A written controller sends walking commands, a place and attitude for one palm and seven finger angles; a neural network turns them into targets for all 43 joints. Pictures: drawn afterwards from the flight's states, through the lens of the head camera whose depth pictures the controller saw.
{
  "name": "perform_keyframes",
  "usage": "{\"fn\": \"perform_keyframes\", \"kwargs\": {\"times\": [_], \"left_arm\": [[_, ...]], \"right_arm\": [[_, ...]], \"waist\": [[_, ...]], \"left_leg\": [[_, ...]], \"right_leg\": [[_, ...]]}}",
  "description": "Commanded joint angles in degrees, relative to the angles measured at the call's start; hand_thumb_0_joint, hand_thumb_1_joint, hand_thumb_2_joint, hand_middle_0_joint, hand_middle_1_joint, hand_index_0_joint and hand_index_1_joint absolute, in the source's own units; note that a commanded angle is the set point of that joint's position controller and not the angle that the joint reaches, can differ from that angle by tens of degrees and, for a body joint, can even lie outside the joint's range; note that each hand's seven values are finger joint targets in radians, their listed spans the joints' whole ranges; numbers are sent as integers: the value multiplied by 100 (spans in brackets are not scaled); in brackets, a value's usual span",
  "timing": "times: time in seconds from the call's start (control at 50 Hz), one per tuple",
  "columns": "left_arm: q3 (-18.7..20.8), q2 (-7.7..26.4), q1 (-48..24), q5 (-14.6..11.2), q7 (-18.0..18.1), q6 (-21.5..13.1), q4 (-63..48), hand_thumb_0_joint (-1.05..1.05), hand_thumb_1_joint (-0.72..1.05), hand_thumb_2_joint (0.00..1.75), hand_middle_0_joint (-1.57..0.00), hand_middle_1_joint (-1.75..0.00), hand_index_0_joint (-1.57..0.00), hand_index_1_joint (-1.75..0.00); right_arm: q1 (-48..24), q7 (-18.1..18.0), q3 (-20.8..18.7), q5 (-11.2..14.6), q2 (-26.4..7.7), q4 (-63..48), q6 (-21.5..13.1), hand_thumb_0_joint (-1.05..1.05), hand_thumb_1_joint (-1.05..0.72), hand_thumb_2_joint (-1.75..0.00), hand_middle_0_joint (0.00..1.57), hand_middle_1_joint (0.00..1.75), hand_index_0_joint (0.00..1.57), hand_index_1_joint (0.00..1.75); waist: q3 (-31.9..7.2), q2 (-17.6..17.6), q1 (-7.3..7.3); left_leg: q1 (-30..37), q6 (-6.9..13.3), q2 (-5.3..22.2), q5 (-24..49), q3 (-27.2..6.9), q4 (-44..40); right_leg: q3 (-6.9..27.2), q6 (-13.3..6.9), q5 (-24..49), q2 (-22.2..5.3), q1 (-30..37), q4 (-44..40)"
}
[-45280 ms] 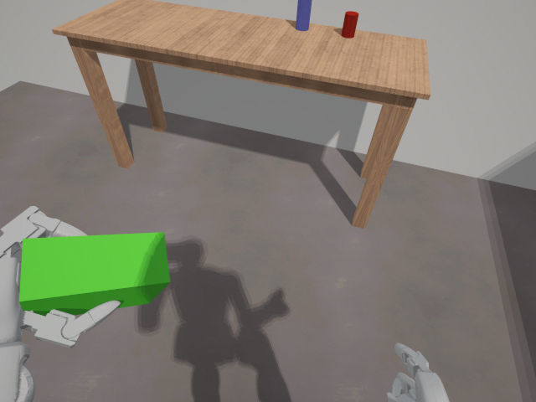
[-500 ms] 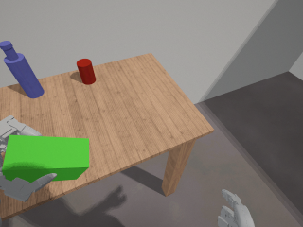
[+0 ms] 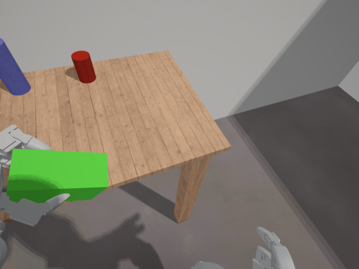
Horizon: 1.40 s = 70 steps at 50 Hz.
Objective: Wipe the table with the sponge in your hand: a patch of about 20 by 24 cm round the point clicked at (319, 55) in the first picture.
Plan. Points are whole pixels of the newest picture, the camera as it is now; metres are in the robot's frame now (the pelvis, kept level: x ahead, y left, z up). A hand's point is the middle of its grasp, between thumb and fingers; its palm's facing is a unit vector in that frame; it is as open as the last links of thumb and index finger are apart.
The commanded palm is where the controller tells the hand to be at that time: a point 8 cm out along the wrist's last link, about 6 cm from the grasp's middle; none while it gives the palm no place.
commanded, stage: shuffle to correct the standing spot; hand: left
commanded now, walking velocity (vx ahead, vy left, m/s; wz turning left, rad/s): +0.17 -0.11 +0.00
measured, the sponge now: (73, 178) +0.25 +0.21 +0.11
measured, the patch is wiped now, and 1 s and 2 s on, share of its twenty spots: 0.00 0.00 0.00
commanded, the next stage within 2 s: come to a stop and stand still in 0.04 s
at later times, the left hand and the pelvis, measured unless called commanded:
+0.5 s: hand (86, 164) +0.24 +0.16 +0.18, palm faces +0.37 -0.84 -0.39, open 10.1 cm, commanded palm +0.17 +0.22 +0.19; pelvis +0.03 -0.07 +0.01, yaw +3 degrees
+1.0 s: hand (42, 168) +0.23 +0.23 +0.17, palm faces +0.44 -0.83 -0.34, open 10.1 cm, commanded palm +0.16 +0.26 +0.19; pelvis +0.02 -0.02 +0.01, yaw +3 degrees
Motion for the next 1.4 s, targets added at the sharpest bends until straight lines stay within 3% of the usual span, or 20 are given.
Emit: {"fn": "perform_keyframes", "kwargs": {"times": [0.0, 0.04, 0.08, 0.12, 0.14, 0.16, 0.22, 0.26, 0.34, 0.4, 0.46, 0.52, 0.66, 0.78, 0.86, 1.12, 1.32, 1.34, 1.36, 1.38], "left_arm": [[665, 1022, 97, -18, 85, -619, -2035, 0, 10, 130, -120, -160, -120, -160], [832, 1039, 349, -26, 76, -656, -1593, 0, 10, 130, -120, -160, -120, -160], [990, 1144, 132, -10, 79, -634, -1025, 0, 10, 130, -120, -160, -120, -160], [1008, 1115, 75, -129, 93, -548, -465, 0, 10, 130, -120, -160, -120, -160], [891, 922, -107, -157, 63, -520, -413, 0, 10, 130, -120, -160, -120, -160], [658, 763, -185, -112, 44, -515, -370, 0, 10, 130, -120, -160, -120, -160], [544, 713, -192, -55, 89, -519, -214, 0, 10, 130, -120, -160, -120, -160], [411, 697, -443, 0, 182, -617, -536, 0, 10, 130, -120, -160, -120, -160], [316, 800, -635, 42, 396, -756, -1374, 0, 10, 130, -120, -160, -120, -160], [547, 1146, -410, 11, 480, -855, -1872, 0, 10, 130, -120, -160, -120, -160], [743, 1123, 159, -41, 474, -880, -1723, 0, 10, 130, -120, -160, -120, -160], [845, 979, 730, -125, 400, -764, -1176, 0, 10, 130, -120, -160, -120, -160], [551, 675, 512, -222, 256, -600, -513, 0, 10, 130, -120, -160, -120, -160], [35, 602, -1021, -18, 353, -606, -1222, 0, 10, 130, -120, -160, -120, -160], [127, 718, -1339, 69, 445, -589, -1332, 0, 10, 130, -120, -160, -120, -160], [423, 598, 334, -129, 266, -630, -1047, 0, 10, 130, -120, -160, -120, -160], [359, 644, -371, -81, 368, -673, -1305, 0, 10, 130, -120, -160, -120, -160], [3612, 5073, -6370, 1046, 268, -1266, -2232, 0, 10, 130, -120, -160, -120, -160], [1453, 1676, -3185, 322, -72, -1045, 1085, 0, 10, 130, -120, -160, -120, -160], [994, 1261, -1985, 131, -79, -1115, 379, 0, 10, 130, -120, -160, -120, -160]], "right_arm": [[-463, 76, -298, 109, -945, -1014, -388, 0, -90, -90, 20, 30, 20, 30], [-294, 84, -297, 132, -989, -1045, -378, 0, -90, -90, 20, 30, 20, 30], [-220, 53, -276, 142, -946, -921, -304, 0, -90, -90, 20, 30, 20, 30], [-233, -42, -298, 171, -903, -889, -276, 0, -90, -90, 20, 30, 20, 30], [-173, -54, -417, 221, -1004, -862, -322, 0, -90, -90, 20, 30, 20, 30], [-241, -34, -395, 207, -1091, -838, -326, 0, -90, -90, 20, 30, 20, 30], [-417, -84, -158, 102, -836, -554, -275, 0, -90, -90, 20, 30, 20, 30], [-515, -134, -104, 20, -807, -562, -393, 0, -90, -90, 20, 30, 20, 30], [-560, -213, -208, 39, -885, -689, -644, 0, -90, -90, 20, 30, 20, 30], [-507, -202, -314, 97, -1004, -741, -691, 0, -90, -90, 20, 30, 20, 30], [-515, -192, -354, 155, -1085, -860, -622, 0, -90, -90, 20, 30, 20, 30], [-433, -173, -308, 183, -1023, -948, -447, 0, -90, -90, 20, 30, 20, 30], [-430, -222, -294, 184, -1134, -891, -405, 0, -90, -90, 20, 30, 20, 30], [-570, -280, -180, 72, -1127, -791, -583, 0, -90, -90, 20, 30, 20, 30], [-527, -294, -138, 38, -1048, -758, -688, 0, -90, -90, 20, 30, 20, 30], [-414, -172, -216, 75, -1043, -898, -520, 0, -90, -90, 20, 30, 20, 30], [-430, -252, -251, 63, -1057, -769, -573, 0, -90, -90, 20, 30, 20, 30], [525, -245, -236, -283, -1204, -674, -980, 0, -90, -90, 20, 30, 20, 30], [-58, -180, -66, -99, -584, -395, -985, 0, -90, -90, 20, 30, 20, 30], [-46, -164, -170, -43, -758, -775, -1058, 0, -90, -90, 20, 30, 20, 30]], "waist": [[-1165, 2133, 180], [-1236, 1781, 187], [-1253, 588, 107], [-965, -1133, -11], [-865, -1426, 50], [-526, -1208, 11], [-559, 145, -38], [-852, 211, 66], [-1019, 116, 167], [-1354, 570, 155], [-1645, 1039, 174], [-1743, 875, 78], [-1246, -50, 45], [-705, 754, 107], [-612, 1323, 189], [-1284, 773, 155], [-1140, 1057, 158], [-252, 236, 245], [-1404, 91, 259], [-958, 332, 385]], "left_leg": [[700, 656, 1353, 2909, -876, -798], [-228, 500, 1133, 1563, -718, -390], [-1060, 306, 635, -237, -201, 666], [-1620, 93, -118, -1324, 166, 2361], [-1397, 49, -88, -1154, -96, 2845], [-1288, 29, 70, -762, -320, 3051], [-777, 110, 204, -453, -137, 1994], [-522, 166, -8, -409, 141, 991], [-145, 254, -107, 37, 149, -471], [101, 279, 208, 599, -138, -992], [235, 287, 564, 1727, -371, -807], [140, 189, 587, 2248, -488, -530], [80, 180, 527, 1326, -677, -704], [-55, 305, 650, 234, -945, -1412], [-427, 298, 812, -18, -1065, -1857], [148, -281, 726, 2586, -820, -1224], [122, -272, 683, 2006, -814, -1208], [-1165, 198, 655, 1833, -327, -461], [0, 122, 284, 1587, -644, -595], [290, -20, 328, 1731, -461, -833]], "right_leg": [[-12, -90, 315, -291, 231, -1456], [-274, -103, 963, -165, 1480, -2384], [-88, -151, 1200, -362, 2315, -3047], [1826, -789, 80, -1552, 1639, -4003], [2378, -939, -656, -1837, 1016, -4529], [2489, -997, -849, -1960, 357, -4691], [1661, -897, 214, -1830, 115, -4176], [1286, -636, 572, -1643, 635, -4119], [1493, -199, 1228, -1840, 1447, -4059], [1375, -150, 2496, -1898, 1999, -3426], [884, 62, 3584, -1460, 2236, -2898], [578, -69, 4042, -1287, 2276, -2629], [707, -196, 2643, -1127, 1569, -3094], [708, -152, 1066, -843, 1240, -3352], [397, -84, 1343, -600, 1721, -3043], [123, -245, 2606, -658, 1949, -2859], [186, -265, 2280, -653, 1757, -2828], [482, 56, 2108, -442, 1216, -2810], [647, -512, 2154, -1004, 1006, -2882], [1126, -438, 2804, -863, 1138, -3215]]}}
